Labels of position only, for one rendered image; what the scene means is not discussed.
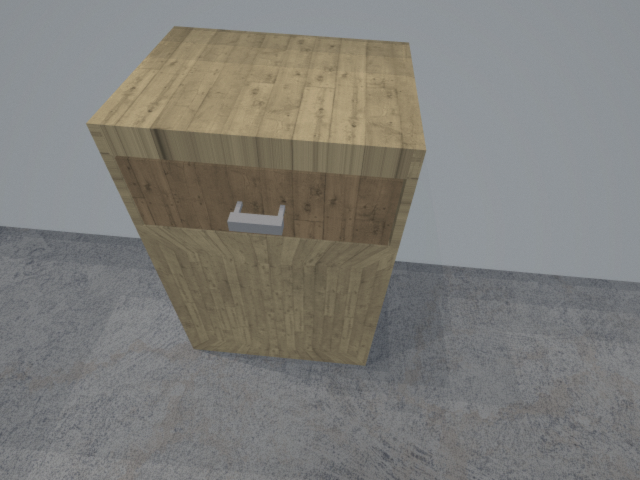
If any cabinet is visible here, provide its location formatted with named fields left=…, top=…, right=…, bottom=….
left=86, top=26, right=426, bottom=366

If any drawer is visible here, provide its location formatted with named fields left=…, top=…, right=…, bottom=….
left=115, top=156, right=403, bottom=246

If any handle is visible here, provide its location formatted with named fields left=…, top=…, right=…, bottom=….
left=227, top=201, right=285, bottom=235

